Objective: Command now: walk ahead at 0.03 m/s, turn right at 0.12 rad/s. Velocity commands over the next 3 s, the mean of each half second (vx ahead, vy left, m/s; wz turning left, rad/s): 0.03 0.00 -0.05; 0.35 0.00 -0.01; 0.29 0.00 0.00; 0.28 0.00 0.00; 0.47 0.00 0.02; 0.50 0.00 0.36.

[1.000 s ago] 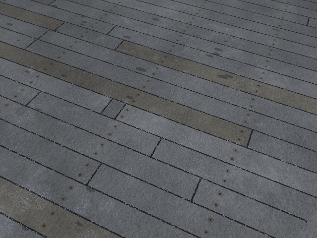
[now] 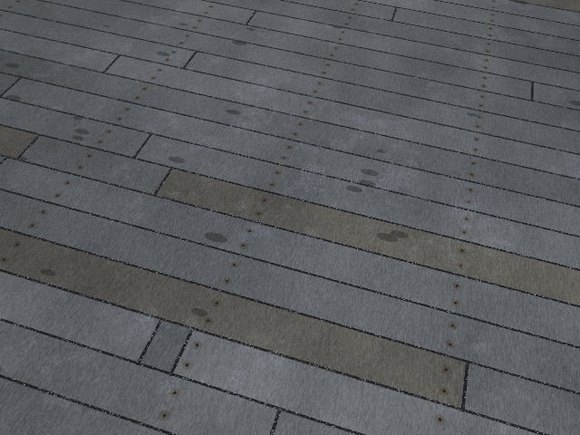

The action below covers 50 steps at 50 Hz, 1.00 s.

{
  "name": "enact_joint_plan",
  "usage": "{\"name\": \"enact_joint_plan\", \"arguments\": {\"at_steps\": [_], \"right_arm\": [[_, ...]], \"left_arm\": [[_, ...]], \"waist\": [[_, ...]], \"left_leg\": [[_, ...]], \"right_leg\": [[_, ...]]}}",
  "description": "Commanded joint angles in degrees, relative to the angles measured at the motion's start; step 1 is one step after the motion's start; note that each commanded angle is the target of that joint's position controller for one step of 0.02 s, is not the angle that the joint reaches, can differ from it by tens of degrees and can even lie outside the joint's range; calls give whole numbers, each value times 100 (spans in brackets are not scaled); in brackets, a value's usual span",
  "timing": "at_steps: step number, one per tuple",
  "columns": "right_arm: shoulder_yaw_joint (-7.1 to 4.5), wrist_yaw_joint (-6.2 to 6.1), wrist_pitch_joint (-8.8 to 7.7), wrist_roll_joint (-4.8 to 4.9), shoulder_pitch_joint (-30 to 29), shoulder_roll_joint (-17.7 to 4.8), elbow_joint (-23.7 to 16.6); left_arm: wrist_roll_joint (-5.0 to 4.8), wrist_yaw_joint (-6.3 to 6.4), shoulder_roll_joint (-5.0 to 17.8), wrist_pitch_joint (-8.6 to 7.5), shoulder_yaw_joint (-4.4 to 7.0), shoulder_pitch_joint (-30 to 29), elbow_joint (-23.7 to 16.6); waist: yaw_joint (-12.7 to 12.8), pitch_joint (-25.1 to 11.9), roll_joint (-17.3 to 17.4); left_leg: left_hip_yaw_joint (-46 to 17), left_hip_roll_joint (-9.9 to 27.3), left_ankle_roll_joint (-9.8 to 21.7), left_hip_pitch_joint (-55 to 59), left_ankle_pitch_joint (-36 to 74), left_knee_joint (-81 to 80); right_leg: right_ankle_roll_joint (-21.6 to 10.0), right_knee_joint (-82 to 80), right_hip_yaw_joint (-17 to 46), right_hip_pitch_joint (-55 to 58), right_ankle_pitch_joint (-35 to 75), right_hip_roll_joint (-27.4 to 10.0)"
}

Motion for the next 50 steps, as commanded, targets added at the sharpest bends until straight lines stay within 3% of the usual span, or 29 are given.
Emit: {"name": "enact_joint_plan", "arguments": {"at_steps": [1, 2, 5, 12, 21, 22, 24, 26, 29, 30, 32, 33, 34, 35, 36, 37, 39, 41, 42, 45, 48, 50], "right_arm": [[-184, 40, -72, 35, -346, -682, -450], [-183, 55, -90, 75, -295, -699, -446], [-160, 91, -106, 26, -152, -643, -429], [-168, 80, -112, 86, -46, -503, -483], [-194, 119, -92, 94, -43, -375, -485], [-182, 118, -82, 79, 35, -316, -440], [-242, 92, -42, 125, 103, -459, -416], [-280, 59, -73, 194, 280, -570, -394], [-340, 77, -199, 240, 645, -786, -263], [-352, 87, -213, 259, 654, -841, -242], [-319, 125, -203, 293, 283, -787, -325], [-272, 140, -193, 303, -87, -646, -439], [-180, 139, -244, 316, -419, -330, -631], [-174, 125, -364, 348, -535, -278, -816], [-263, 108, -454, 392, -622, -624, -852], [-300, 130, -487, 423, -439, -678, -764], [-243, 211, -478, 323, -382, -502, -669], [-216, 329, -453, 276, -498, -379, -669], [-173, 385, -445, 266, -611, -275, -676], [-50, 474, -471, 265, -1208, -47, -804], [-114, 489, -467, 325, -1439, -308, -853], [-182, 483, -468, 347, -1460, -499, -881]], "left_arm": [[34, 9, 486, -31, 141, 167, -293], [62, 5, 482, 44, 143, 75, -306], [29, -24, 444, 114, 138, 117, -244], [-6, -3, 281, -11, 141, 3, -148], [-24, 68, 231, -7, 169, 33, -68], [-15, 74, 168, 0, 154, 124, -17], [-67, 90, 250, 6, 192, 212, 28], [-129, 93, 241, -97, 199, 219, -19], [-210, 14, 32, -387, 171, 112, -99], [-221, -11, 60, -453, 183, 49, -120], [-216, -77, 30, -536, 201, 417, 10], [-212, -101, 120, -557, 247, 883, 189], [-197, -102, 474, -580, 351, 1375, 348], [-183, -139, 975, -594, 488, 1819, 440], [-106, -144, 911, -607, 468, 2001, 412], [-67, -127, 730, -624, 403, 1962, 386], [-97, -99, 551, -568, 324, 1708, 303], [-103, -76, 283, -453, 205, 1515, 310], [-119, -52, 279, -408, 192, 1503, 332], [-138, 43, 562, -368, 226, 1514, 399], [-210, 51, 867, -415, 290, 1672, 510], [-251, 37, 901, -420, 311, 1641, 573]], "waist": [[189, -568, 1082], [123, -477, 1113], [43, -46, 693], [-69, -243, 142], [-48, -142, 134], [-41, -253, 158], [-56, 31, 256], [-97, 479, 462], [-131, 588, 1079], [-128, 653, 1088], [147, 546, 1070], [391, 454, 907], [529, 445, 78], [569, 392, -1189], [707, 523, -1236], [523, 487, -661], [353, 317, -123], [252, 365, -254], [276, 417, -318], [415, 529, -305], [425, 577, -502], [305, 616, -511]], "left_leg": [[-1303, 1139, 831, 690, 1319, -888], [-1106, 950, 633, 524, 866, -883], [-551, 487, 255, 229, -227, -824], [-315, 326, 304, 734, 641, -327], [-267, 237, 291, 714, 605, -332], [-233, 191, 294, 748, 105, -396], [-270, 98, 435, 531, -1583, -502], [-752, 350, 711, 288, -2805, -829], [-2277, 1317, 1301, 615, -3412, -1592], [-2565, 1487, 1423, 496, -3282, -1696], [-2070, 1259, 1223, 22, -2636, -1524], [-1486, 894, 947, -418, -2154, -1110], [-480, 186, 515, -1018, -1438, 77], [301, -333, 168, -1978, -1015, 1630], [-63, -234, 157, -3022, -1962, 2773], [-254, -26, 249, -3452, -1879, 3491], [-213, 288, 351, -3699, -1029, 3639], [-23, 463, 277, -3207, -438, 3081], [155, 437, 200, -2989, -170, 2728], [410, 280, 69, -1977, 758, 1211], [419, 115, 101, -1195, 1208, 394], [343, 96, 263, -1029, 1180, 85]], "right_leg": [[206, -248, -90, 323, 250, -430], [212, -423, -30, 547, 619, -458], [-62, -594, 66, 517, 657, -514], [-50, -627, 152, 452, 1104, -600], [-26, -621, 191, 532, 1110, -634], [-32, -666, 139, 586, 640, -590], [-136, -563, -40, 261, -866, -403], [-228, -347, -154, -242, -1556, -361], [-219, 592, -614, -691, -707, -322], [-285, 587, -594, -601, -578, -388], [-489, -93, -584, 347, -458, -437], [-594, -555, -369, 1088, -322, -529], [-847, -1146, 679, 1613, -931, -1010], [-1390, -1915, 2478, 2401, -957, -1955], [-1828, -2144, 3386, 2878, -87, -2530], [-1807, -1930, 3119, 3155, 443, -2544], [-1495, -1932, 2200, 3220, 1057, -2294], [-1200, -2219, 1372, 2675, 1513, -1927], [-1139, -2349, 1034, 2431, 1690, -1781], [-999, -2537, 381, 1659, 1832, -1479], [-941, -2642, 311, 1502, 1757, -1650], [-837, -2497, 306, 1771, 2158, -1828]]}}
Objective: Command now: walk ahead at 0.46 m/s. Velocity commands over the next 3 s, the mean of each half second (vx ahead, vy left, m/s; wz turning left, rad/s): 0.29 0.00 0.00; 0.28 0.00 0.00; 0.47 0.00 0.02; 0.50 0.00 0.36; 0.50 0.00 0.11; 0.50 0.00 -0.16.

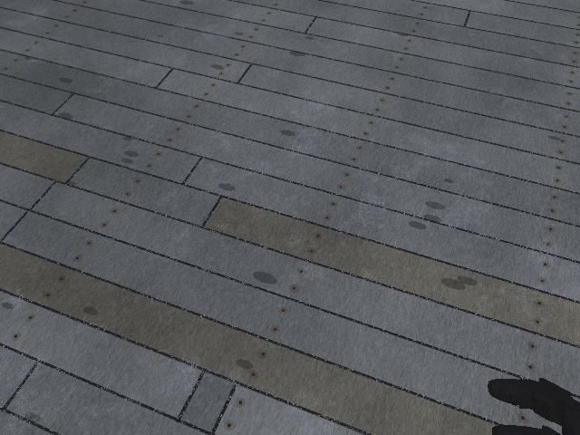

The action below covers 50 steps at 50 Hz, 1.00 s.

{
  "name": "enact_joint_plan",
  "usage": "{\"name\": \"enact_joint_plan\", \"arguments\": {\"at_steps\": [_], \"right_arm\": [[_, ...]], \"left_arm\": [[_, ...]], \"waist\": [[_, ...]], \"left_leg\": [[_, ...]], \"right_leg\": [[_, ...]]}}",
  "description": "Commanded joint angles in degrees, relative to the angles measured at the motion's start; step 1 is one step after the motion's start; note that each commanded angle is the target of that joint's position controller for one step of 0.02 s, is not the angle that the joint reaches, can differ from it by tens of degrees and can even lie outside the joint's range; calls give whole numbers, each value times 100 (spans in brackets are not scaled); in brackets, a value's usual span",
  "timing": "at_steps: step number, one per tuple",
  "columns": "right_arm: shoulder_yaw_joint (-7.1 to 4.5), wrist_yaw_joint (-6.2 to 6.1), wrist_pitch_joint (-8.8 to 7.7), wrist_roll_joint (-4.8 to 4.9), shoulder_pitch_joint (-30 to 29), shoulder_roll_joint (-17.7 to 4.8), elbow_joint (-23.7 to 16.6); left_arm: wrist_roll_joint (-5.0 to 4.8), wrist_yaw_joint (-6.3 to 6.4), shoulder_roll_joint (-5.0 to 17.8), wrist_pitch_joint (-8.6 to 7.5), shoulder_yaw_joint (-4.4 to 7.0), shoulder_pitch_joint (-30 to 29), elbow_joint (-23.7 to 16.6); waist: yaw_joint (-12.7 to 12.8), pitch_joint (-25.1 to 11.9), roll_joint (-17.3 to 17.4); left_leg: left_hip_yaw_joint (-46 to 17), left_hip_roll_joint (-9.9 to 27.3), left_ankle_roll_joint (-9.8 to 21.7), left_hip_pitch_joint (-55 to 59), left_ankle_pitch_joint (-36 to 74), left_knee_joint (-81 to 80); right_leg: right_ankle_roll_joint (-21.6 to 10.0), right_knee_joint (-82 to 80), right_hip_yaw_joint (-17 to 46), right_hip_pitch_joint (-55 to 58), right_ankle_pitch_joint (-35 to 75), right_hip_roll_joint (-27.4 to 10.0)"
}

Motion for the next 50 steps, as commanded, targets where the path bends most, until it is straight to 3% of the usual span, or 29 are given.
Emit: {"name": "enact_joint_plan", "arguments": {"at_steps": [1, 3, 4, 5, 6, 7, 8, 9, 10, 12, 16, 21, 25, 26, 27, 28, 29, 30, 32, 34, 36, 37, 38, 39, 40, 41, 44, 47, 50], "right_arm": [[-175, -7, -98, 24, -430, -569, -502], [-354, -94, -60, -18, 567, -869, -238], [-443, -169, -25, -32, 1526, -1051, -19], [-549, -215, 1, -213, 2290, -1673, 94], [-467, -161, 2, -166, 2450, -1419, 209], [-360, -164, 2, -125, 1880, -1116, 172], [-294, -170, 15, -117, 1441, -926, 140], [-236, -141, 3, -162, 1086, -770, 154], [-207, -110, -35, -213, 860, -646, 150], [-200, -75, -126, -243, 712, -594, 263], [-213, -167, -123, -235, 698, -732, 555], [-220, -253, 74, -208, 1010, -896, 847], [-182, -254, 197, -100, 941, -843, 1024], [-125, -265, 206, -83, 1081, -685, 1090], [-53, -279, 171, -204, 1301, -505, 1106], [-13, -262, 126, -281, 2084, -338, 1245], [28, -307, 155, -249, 1890, -295, 1277], [-8, -327, 222, -199, 1523, -475, 1190], [-56, -349, 343, -133, 1175, -569, 1080], [-71, -332, 328, -111, 1279, -562, 1092], [-96, -315, 231, -114, 1747, -542, 1352], [-129, -323, 186, -150, 1843, -658, 1436], [-219, -338, 159, -140, 2040, -955, 1537], [-300, -326, 158, -120, 1860, -1236, 1463], [-302, -330, 128, -138, 1926, -1155, 1458], [-283, -331, 85, -132, 2130, -1046, 1518], [-244, -326, 144, -56, 2345, -887, 1607], [-218, -321, 239, -61, 2096, -916, 1542], [-290, -315, 184, -19, 1969, -1201, 1513]], "left_arm": [[-44, 22, 1150, -75, 289, -178, -250], [-3, 24, 1185, -29, 310, -244, -250], [64, 41, 1096, -25, 272, -306, -331], [143, 29, 431, -82, 80, 227, -524], [28, -4, 385, -200, 25, 437, -414], [-141, -24, 915, -243, 190, -148, -513], [-144, -16, 993, -251, 191, -669, -637], [-41, 16, 905, -225, 184, -853, -658], [50, 47, 871, -152, 220, -756, -609], [77, 77, 646, 5, 191, -432, -453], [189, 131, 467, 84, 129, -884, -606], [141, 51, 502, 86, 97, -1742, -788], [192, 34, 634, 81, 163, -1881, -888], [233, 51, 728, 63, 197, -1760, -849], [267, 105, 1002, 54, 252, -1640, -864], [265, 154, 1182, 112, 277, -1761, -893], [170, 137, 724, 185, 209, -1681, -821], [69, 99, 679, 238, 223, -1606, -777], [63, 75, 953, 282, 285, -1400, -735], [99, 96, 1026, 219, 299, -1664, -777], [55, 97, 801, 170, 244, -2365, -980], [31, 72, 579, 120, 191, -2588, -1077], [20, 38, 333, 10, 134, -2682, -1179], [4, 11, 497, -115, 160, -2713, -1252], [-1, -3, 702, -206, 212, -2871, -1292], [-3, -32, 706, -270, 219, -2926, -1334], [-51, -198, 504, -290, 147, -3066, -1372], [-54, -405, 209, -263, 21, -3194, -1433], [-35, -409, 398, -180, 81, -3034, -1443]], "waist": [[-384, 411, -890], [-974, -333, -837], [-1422, -933, -716], [-1332, -1990, 789], [-1264, -2669, 1582], [-1188, -1452, 984], [-1050, -751, 478], [-808, -392, 73], [-577, -340, 149], [-357, -420, 268], [-322, -386, 199], [-688, -418, 182], [-605, -393, 192], [-564, -450, 61], [-665, -711, -293], [-1134, -1059, -1001], [-899, -1210, -1168], [-725, -982, -1096], [-548, -537, -1212], [-771, -196, -1349], [-1166, -144, -1068], [-1200, -50, -575], [-1162, -16, 354], [-1129, 365, 896], [-1224, 522, 861], [-1245, 472, 688], [-1264, 312, 368], [-1180, 309, 490], [-960, 264, 626]], "left_leg": [[93, -199, 211, 699, 131, -464], [341, -485, 512, 2153, -6, -579], [-4, -133, 719, 3634, 15, -391], [-2415, 1493, 1466, 5804, -736, -587], [-4715, 2075, 1869, 6014, -2034, -1915], [-4091, 1914, 1591, 5098, -2072, -2106], [-3066, 1715, 1434, 4117, -1076, -2045], [-2320, 1424, 1334, 3265, 196, -2070], [-1730, 1176, 1256, 2724, 1136, -2123], [-1126, 998, 1321, 2143, 2295, -2284], [-440, 855, 1332, 1935, 3121, -2337], [-373, 838, 1198, 2232, 2185, -2250], [-645, 872, 1023, 2556, 1375, -1654], [-623, 641, 777, 2506, 1004, -1371], [-446, 302, 472, 2304, 436, -971], [-238, -84, 189, 1638, -1022, -805], [-49, -179, 30, 1543, -1754, -716], [98, -291, 8, 1392, -2024, -579], [209, -372, 110, 1056, -2404, -64], [44, -258, 371, 1496, -2212, -223], [-122, -102, 672, 2263, -1987, -973], [-550, 185, 813, 2559, -2236, -1456], [-1397, 702, 1011, 3054, -2578, -2022], [-2232, 1337, 1219, 3414, -2148, -2403], [-2506, 1651, 1388, 3854, -1132, -2373], [-2531, 1791, 1480, 4420, -85, -2225], [-1836, 1616, 1262, 5203, 1029, -2099], [-1008, 1109, 1003, 4126, 1194, -2364], [-660, 1019, 861, 3289, 1528, -2441]], "right_leg": [[-833, -175, 664, -543, 2981, -1379], [-620, 1197, 297, -549, 4872, -1115], [-444, 2459, 156, -1391, 4509, -907], [-78, 4921, -99, -3338, 1664, -124], [-23, 6086, 600, -4145, -1104, 309], [-32, 6498, 594, -4746, -834, -41], [-60, 6355, 348, -4661, -383, -318], [-25, 6037, 238, -4343, -77, -510], [2, 5706, 256, -3912, 64, -675], [117, 5381, 160, -3289, 229, -663], [268, 4063, 109, -3185, 1075, -644], [231, 2488, 88, -2760, 2004, -471], [3, 1436, 24, -2341, 1728, -295], [-111, 909, 80, -1860, 2404, -327], [-259, 981, 555, -1181, 4100, -818], [-773, 1346, 1049, -303, 4669, -1332], [-1017, 1256, 1192, -372, 3237, -1324], [-1002, 998, 1331, -666, 1390, -1187], [-1105, 301, 1993, -1170, -1311, -1396], [-1084, -101, 2205, -1941, -1792, -1472], [-726, 203, 1382, -2547, -1210, -1028], [-487, 847, 779, -2850, -573, -627], [-198, 1974, -70, -3391, 133, -4], [-112, 2429, -412, -4190, 371, 157], [-142, 2853, -281, -4808, -248, -10], [-176, 3320, -155, -5352, -627, -152], [-193, 3488, -203, -5969, -301, -427], [-133, 2728, -586, -4616, 871, -236], [-219, 2196, -681, -3131, 1525, 18]]}}
Over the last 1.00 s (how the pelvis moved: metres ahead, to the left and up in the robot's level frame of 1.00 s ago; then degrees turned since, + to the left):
0.19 0.02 0.00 -1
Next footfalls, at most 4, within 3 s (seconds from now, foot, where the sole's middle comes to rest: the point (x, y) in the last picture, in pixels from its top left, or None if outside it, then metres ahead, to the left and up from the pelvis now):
0.08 left None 0.23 0.13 -0.77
0.52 right None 0.36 -0.09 -0.77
1.08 right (390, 402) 0.56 -0.11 -0.77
1.66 left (294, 285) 0.85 0.14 -0.77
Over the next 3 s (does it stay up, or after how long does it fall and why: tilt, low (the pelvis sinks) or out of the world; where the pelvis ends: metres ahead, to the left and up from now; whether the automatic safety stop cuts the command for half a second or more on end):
stays up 1.40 0.23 0.01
